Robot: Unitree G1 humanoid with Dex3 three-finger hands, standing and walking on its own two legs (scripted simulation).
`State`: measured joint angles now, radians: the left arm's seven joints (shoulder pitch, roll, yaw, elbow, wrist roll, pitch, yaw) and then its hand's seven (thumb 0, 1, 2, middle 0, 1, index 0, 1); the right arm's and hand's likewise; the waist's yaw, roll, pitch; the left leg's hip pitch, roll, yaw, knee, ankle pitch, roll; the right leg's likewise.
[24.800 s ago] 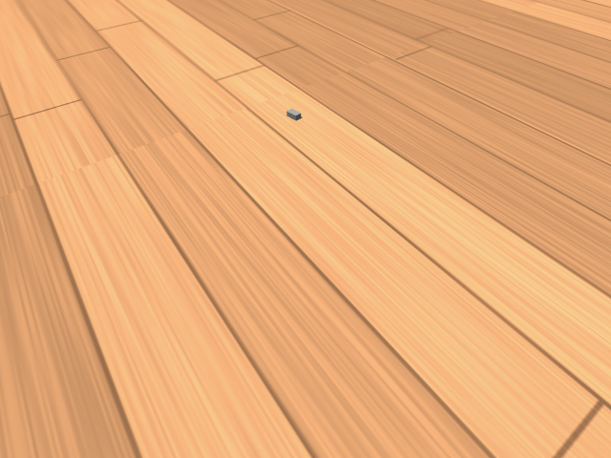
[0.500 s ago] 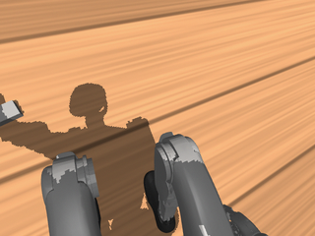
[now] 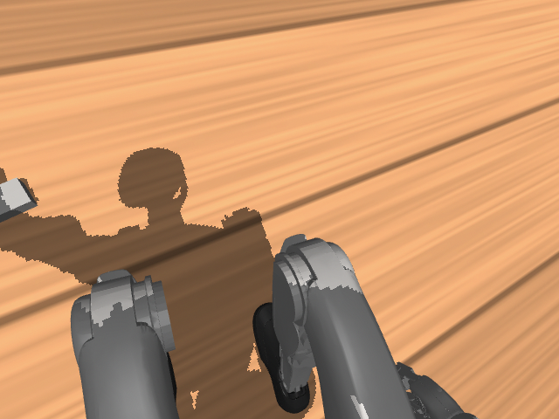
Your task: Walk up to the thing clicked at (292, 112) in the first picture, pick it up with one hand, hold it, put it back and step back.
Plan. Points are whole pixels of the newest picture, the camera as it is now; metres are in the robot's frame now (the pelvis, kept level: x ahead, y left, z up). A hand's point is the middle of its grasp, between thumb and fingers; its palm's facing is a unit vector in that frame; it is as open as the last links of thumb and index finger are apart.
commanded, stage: approach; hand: left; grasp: from above
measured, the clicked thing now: (1, 203) +0.46 +0.35 -0.30
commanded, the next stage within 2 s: close in in 0.64 s
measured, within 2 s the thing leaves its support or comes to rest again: neither
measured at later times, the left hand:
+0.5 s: hand out of the picture +0.49 +0.32 -0.16, palm faces -0.35 -0.19 -0.92, open 12.8 cm
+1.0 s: hand out of the picture +0.44 +0.37 -0.20, palm faces -0.38 -0.23 -0.90, open 12.6 cm
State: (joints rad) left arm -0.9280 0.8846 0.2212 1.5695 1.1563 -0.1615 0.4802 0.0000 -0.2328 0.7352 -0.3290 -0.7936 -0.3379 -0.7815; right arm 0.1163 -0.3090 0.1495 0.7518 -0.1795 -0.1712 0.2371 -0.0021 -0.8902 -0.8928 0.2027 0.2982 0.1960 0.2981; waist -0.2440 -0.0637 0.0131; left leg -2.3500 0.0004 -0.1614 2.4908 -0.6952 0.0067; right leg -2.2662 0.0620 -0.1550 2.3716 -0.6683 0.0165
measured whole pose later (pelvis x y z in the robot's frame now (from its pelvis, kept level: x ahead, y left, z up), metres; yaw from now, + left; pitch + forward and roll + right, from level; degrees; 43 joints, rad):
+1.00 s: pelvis +0.00 +0.00 +0.00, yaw -1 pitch +31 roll -11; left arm -1.07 0.92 0.13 1.67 1.12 -0.08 0.49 0.00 -0.25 0.74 -0.34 -0.74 -0.34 -0.74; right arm 0.12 -0.31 0.20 0.72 -0.18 -0.23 0.23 0.00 -0.89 -0.89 0.20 0.30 0.20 0.30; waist -0.30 -0.08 0.04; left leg -2.35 0.00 -0.17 2.50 -0.71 0.01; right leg -2.26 0.06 -0.16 2.37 -0.68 0.02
